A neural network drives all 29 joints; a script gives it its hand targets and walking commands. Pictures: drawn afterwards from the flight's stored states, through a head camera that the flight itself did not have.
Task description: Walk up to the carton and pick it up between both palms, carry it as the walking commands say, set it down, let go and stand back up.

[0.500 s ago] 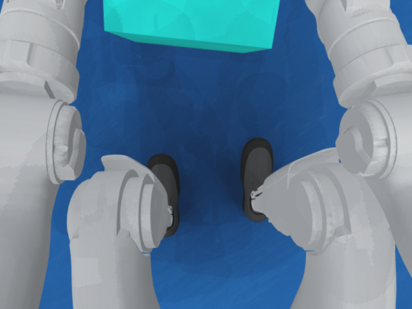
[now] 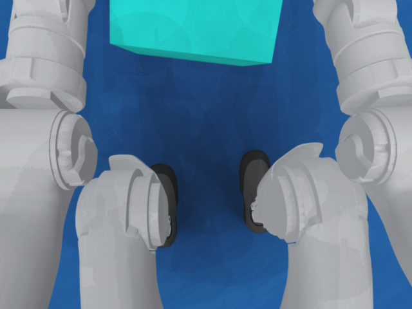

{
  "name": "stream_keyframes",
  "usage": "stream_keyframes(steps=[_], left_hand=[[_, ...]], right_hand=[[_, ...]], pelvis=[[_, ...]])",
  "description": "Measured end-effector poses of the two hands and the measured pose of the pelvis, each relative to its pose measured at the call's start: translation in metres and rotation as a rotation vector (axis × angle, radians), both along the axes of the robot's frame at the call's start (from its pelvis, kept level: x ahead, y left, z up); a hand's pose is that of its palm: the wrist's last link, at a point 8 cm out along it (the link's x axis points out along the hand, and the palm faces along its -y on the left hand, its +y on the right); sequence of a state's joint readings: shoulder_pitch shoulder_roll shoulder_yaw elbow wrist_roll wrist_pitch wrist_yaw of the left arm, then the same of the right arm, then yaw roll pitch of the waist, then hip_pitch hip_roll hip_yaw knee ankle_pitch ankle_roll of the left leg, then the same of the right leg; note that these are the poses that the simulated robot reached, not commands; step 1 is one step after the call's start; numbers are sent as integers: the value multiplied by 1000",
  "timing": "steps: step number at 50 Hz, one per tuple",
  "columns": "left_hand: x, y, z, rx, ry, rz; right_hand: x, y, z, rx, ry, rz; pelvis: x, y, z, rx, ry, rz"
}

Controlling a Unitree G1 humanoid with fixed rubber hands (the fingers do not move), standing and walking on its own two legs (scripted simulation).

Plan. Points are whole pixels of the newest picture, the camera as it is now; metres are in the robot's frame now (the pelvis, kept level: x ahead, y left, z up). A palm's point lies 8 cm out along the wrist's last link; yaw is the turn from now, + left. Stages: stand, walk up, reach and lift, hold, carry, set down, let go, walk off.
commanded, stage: reach and lift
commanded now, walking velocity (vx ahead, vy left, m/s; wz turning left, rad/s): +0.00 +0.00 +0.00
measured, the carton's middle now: out of the picture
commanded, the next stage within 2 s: none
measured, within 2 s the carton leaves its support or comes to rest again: leaves its support in 0.40 s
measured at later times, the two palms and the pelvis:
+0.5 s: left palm out of the picture +0.56 +0.14 -0.14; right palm out of the picture +0.54 -0.16 -0.15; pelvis -0.01 +0.00 +0.02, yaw +1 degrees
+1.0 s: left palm out of the picture +0.57 +0.13 -0.09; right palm out of the picture +0.54 -0.16 -0.09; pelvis -0.01 -0.01 +0.05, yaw +1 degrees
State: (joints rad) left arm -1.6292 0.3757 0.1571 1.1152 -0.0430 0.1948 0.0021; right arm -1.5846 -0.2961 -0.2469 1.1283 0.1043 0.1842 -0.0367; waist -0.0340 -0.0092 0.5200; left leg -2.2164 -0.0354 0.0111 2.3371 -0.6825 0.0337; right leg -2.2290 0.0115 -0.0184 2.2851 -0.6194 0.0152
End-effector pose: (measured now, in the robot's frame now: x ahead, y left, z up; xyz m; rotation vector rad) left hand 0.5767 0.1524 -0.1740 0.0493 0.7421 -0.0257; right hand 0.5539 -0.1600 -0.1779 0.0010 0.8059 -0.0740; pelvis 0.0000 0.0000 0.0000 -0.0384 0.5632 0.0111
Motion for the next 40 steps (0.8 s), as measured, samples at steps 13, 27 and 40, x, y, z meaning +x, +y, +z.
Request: stream_keyframes(steps=[13,27,40], left_hand=[[-4,-2,0,-7,-3,12],[-11,-18,41,51,-5,20],[-2,-12,83,64,-27,26]], right_hand=[[0,0,1,-8,8,-12],[-10,-1,39,-98,-8,-154],[-4,0,75,-17,-58,-102]], pelvis=[[0,4,2,-10,4,6],[-7,-6,19,8,31,12],[-10,-13,39,18,88,12]])
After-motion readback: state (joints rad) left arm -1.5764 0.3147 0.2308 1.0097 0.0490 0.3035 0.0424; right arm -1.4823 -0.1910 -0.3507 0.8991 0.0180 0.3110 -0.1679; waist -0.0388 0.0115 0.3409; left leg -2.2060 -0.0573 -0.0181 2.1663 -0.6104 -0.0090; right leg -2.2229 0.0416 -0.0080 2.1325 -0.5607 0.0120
